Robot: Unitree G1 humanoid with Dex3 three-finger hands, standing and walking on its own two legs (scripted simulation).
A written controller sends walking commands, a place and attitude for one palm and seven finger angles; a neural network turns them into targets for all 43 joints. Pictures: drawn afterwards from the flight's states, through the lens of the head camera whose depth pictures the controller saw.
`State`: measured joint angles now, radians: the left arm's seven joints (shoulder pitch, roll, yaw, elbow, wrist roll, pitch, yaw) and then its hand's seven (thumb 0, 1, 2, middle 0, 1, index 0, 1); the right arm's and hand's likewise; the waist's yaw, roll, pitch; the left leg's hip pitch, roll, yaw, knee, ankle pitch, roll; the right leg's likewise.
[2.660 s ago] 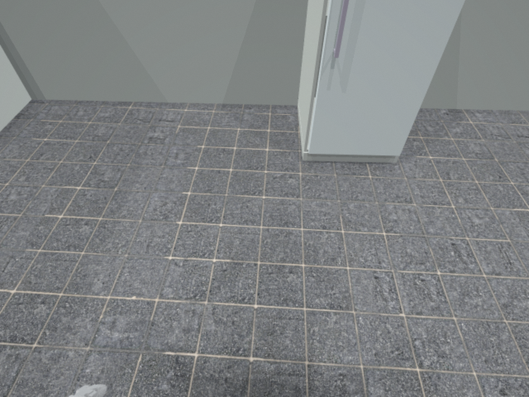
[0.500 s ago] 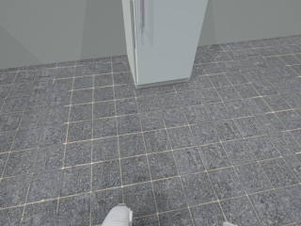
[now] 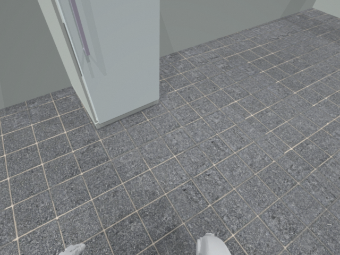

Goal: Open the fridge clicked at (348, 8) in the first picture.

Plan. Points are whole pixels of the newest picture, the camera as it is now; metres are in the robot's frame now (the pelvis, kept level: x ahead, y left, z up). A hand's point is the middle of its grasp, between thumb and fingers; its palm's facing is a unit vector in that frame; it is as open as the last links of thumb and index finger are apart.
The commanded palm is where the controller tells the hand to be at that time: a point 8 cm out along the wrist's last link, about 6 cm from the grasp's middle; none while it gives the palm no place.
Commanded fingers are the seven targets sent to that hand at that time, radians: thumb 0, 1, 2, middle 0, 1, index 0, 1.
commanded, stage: walk to a spot facing it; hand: left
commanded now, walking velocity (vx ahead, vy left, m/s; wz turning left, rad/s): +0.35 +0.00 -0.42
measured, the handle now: (73, 6) +1.04 +0.47 +0.11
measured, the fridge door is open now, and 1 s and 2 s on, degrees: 0 0 0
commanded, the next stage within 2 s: turn to face it in 0.96 s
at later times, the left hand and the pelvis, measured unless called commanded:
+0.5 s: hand (128, 197) +0.31 +0.14 -0.17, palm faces -0.12 -0.97 -0.22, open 7.1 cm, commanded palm none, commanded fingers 0.00 0.90 0.90 -0.20 -0.30 -0.20 -0.30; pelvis +0.21 -0.04 -0.01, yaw -9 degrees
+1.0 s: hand (149, 141) +0.53 +0.09 -0.18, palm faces -0.33 -0.93 -0.17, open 7.3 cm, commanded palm none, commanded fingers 0.00 0.90 0.90 -0.20 -0.30 -0.20 -0.30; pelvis +0.42 -0.06 +0.00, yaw -21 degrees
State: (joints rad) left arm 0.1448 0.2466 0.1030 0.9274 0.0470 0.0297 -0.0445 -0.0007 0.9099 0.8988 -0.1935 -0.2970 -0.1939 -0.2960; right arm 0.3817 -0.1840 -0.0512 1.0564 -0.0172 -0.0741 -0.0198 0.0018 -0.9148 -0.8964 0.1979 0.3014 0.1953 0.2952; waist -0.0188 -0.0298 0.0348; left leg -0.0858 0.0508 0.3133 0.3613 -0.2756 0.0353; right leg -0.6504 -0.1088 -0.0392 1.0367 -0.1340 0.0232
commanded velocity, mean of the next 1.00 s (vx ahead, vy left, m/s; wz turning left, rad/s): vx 0.34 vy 0.00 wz -0.35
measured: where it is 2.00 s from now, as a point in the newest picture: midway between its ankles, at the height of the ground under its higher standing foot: (196, 196)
